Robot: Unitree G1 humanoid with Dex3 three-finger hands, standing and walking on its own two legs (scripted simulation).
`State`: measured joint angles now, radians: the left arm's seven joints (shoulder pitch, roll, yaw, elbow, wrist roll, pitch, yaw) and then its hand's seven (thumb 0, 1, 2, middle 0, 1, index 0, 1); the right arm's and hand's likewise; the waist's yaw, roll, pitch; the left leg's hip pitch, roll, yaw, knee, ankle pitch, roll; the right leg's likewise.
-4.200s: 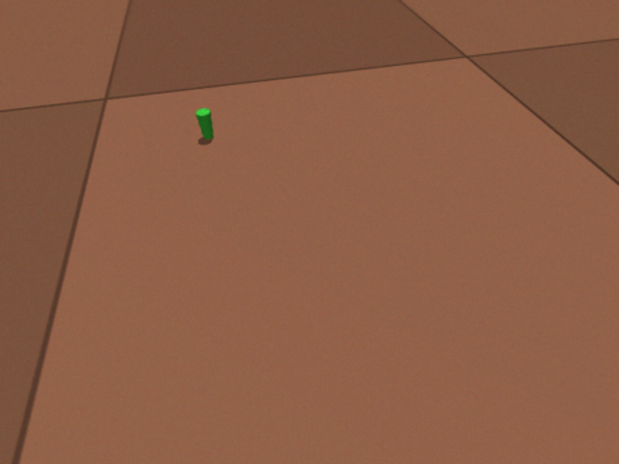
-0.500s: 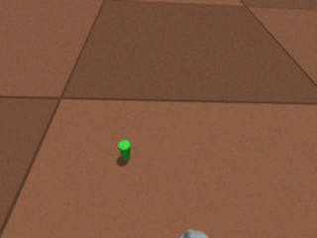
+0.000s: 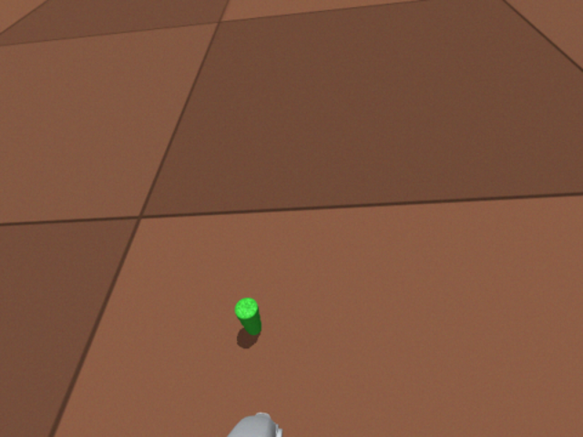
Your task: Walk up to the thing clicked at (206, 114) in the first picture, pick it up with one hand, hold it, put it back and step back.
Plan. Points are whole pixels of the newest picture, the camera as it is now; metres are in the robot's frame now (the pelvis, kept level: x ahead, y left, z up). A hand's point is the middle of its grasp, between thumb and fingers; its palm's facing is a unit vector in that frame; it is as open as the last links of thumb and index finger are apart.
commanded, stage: walk up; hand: left
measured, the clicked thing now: (250, 318) +0.62 +0.27 -0.70
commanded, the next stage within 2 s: none
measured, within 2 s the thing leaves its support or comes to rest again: neither
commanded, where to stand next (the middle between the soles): +0.29 +0.04 m, yaw +0 degrees
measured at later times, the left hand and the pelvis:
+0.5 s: hand (115, 423) +0.18 +0.34 -0.16, palm faces -0.01 -0.94 -0.33, open 7.4 cm; pelvis +0.14 +0.07 +0.00, yaw +2 degrees
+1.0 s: hand (153, 353) +0.29 +0.30 -0.15, palm faces -0.01 -0.93 -0.38, open 7.4 cm; pelvis +0.21 +0.04 -0.01, yaw +1 degrees
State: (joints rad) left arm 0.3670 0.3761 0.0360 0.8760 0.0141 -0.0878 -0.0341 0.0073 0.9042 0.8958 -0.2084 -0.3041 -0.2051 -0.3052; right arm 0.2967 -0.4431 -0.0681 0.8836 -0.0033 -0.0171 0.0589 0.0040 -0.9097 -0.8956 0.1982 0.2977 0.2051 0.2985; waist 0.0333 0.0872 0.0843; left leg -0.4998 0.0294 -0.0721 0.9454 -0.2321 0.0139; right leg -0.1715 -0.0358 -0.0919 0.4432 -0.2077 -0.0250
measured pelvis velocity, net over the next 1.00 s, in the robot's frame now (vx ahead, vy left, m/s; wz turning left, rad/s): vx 0.21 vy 0.04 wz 0.01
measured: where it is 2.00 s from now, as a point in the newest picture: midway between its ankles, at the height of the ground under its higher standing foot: outside the picture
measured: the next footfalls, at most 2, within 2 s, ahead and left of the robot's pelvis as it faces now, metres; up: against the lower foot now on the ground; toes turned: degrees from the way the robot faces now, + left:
left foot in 0.22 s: +0.21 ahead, +0.17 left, +0.00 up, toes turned +6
right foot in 0.70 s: +0.28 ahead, -0.08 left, +0.00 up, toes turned -1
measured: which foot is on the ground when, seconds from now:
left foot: up 0.00-0.20, down 0.22-0.72, up 0.74-1.00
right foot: down 0.00-0.24, up 0.26-0.68, down 0.70-1.00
